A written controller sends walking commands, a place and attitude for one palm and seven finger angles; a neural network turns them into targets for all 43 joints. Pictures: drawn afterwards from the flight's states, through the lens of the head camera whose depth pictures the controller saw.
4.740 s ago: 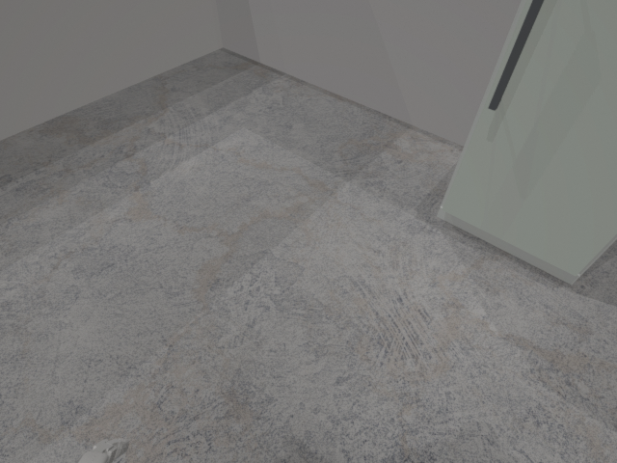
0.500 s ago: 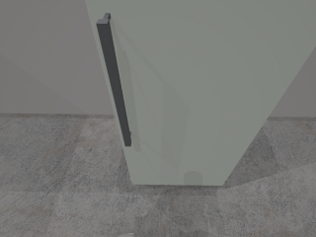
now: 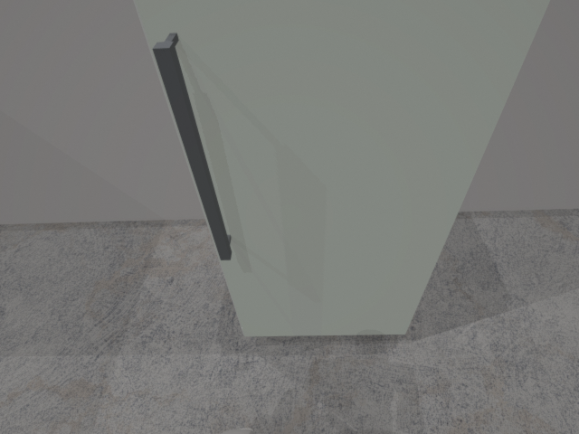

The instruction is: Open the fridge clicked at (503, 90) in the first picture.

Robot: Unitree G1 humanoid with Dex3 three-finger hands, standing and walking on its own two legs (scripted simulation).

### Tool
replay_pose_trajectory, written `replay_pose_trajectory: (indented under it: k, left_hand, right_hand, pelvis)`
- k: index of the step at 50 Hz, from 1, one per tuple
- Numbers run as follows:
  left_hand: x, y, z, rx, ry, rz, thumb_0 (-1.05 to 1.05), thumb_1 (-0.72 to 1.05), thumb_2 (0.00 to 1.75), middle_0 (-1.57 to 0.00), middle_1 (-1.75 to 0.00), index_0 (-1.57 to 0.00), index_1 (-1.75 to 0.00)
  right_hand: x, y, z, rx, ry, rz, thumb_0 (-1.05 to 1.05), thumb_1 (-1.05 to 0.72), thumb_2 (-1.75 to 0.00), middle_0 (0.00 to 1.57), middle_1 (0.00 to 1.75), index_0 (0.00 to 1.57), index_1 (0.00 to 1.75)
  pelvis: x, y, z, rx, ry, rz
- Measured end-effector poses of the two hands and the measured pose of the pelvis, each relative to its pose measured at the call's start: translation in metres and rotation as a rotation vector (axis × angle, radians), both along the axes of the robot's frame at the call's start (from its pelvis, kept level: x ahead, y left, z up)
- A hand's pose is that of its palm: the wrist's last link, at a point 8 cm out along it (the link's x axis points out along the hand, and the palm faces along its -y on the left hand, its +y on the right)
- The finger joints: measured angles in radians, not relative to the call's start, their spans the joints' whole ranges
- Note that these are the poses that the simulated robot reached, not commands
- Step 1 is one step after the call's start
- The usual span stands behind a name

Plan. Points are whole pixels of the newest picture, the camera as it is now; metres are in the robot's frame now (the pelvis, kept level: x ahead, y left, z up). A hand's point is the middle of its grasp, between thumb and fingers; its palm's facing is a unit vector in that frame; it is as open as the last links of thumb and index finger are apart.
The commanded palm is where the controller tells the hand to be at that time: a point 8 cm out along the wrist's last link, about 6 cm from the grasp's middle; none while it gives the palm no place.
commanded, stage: come to a stop and stand still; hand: left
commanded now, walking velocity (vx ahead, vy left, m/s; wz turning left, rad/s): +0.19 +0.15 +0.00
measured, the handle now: (205, 171) +0.52 +0.20 +0.08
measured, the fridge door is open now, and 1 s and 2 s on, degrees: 0 0 0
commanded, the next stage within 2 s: look again from close up in 0.84 s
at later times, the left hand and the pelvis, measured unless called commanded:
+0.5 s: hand out of the picture -0.03 +0.21 -0.18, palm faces +0.09 -0.98 -0.17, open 7.4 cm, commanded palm none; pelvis -0.01 +0.04 +0.01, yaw +1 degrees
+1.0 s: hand out of the picture -0.03 +0.21 -0.17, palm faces +0.04 -0.98 -0.20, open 7.4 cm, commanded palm none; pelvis -0.02 +0.04 +0.00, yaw +2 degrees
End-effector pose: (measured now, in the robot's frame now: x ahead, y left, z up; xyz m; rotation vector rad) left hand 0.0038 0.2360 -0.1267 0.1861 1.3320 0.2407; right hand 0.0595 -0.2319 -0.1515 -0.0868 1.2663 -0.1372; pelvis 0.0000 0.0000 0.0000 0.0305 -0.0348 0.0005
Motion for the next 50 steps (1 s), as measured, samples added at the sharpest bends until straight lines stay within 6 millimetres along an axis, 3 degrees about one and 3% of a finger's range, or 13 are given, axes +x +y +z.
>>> replay_pose_trajectory:
  k: [6,11,18,24,30,42,50]
  left_hand:
    - [-0.012,-0.019,0.005,-0.055,0.012,-0.003,0.01,0.90,0.89,-0.20,-0.30,-0.21,-0.30]
    - [-0.029,-0.010,0.000,-0.064,0.026,0.039,0.02,0.92,0.89,-0.21,-0.30,-0.21,-0.30]
    - [-0.054,0.013,-0.018,-0.094,0.102,0.074,0.01,0.91,0.89,-0.20,-0.30,-0.21,-0.30]
    - [-0.047,0.019,-0.020,-0.110,0.103,0.048,0.01,0.91,0.89,-0.20,-0.30,-0.20,-0.30]
    - [-0.035,0.019,-0.019,-0.118,0.085,0.016,0.01,0.91,0.89,-0.20,-0.30,-0.20,-0.30]
    - [-0.035,0.022,-0.017,-0.110,0.103,0.010,0.01,0.91,0.89,-0.20,-0.30,-0.20,-0.30]
    - [-0.038,0.022,-0.017,-0.082,0.085,-0.008,0.01,0.91,0.89,-0.20,-0.30,-0.20,-0.30]
  right_hand:
    - [-0.051,-0.020,0.012,-0.038,0.094,-0.009,0.00,-0.92,-0.90,0.20,0.30,0.20,0.30]
    - [-0.077,-0.014,0.015,-0.069,0.196,0.034,0.01,-0.91,-0.90,0.20,0.30,0.20,0.30]
    - [-0.079,0.024,0.014,-0.076,0.175,0.060,0.01,-0.91,-0.90,0.20,0.30,0.20,0.30]
    - [-0.073,0.053,0.012,-0.050,0.146,0.050,0.02,-0.93,-0.90,0.20,0.30,0.20,0.30]
    - [-0.080,0.062,0.011,-0.038,0.147,0.027,0.02,-0.94,-0.90,0.20,0.30,0.21,0.30]
    - [-0.098,0.070,0.011,-0.018,0.198,0.006,0.01,-0.91,-0.90,0.20,0.30,0.20,0.30]
    - [-0.088,0.064,0.003,-0.006,0.135,0.037,0.01,-0.91,-0.90,0.20,0.30,0.20,0.30]
  pelvis:
    - [-0.006,-0.004,0.011,0.008,0.031,0.008]
    - [-0.012,0.004,0.010,-0.011,0.049,0.031]
    - [-0.016,0.025,0.003,-0.032,0.033,0.033]
    - [-0.014,0.036,0.005,-0.035,0.011,0.024]
    - [-0.015,0.043,0.006,-0.034,0.007,0.017]
    - [-0.015,0.044,0.007,-0.032,0.014,0.018]
    - [-0.018,0.043,0.000,-0.033,0.022,0.031]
